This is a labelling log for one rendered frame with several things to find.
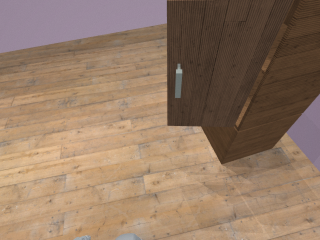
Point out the handle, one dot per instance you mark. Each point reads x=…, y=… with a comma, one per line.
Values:
x=178, y=81

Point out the cupboard door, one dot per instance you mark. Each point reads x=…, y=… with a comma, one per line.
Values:
x=221, y=46

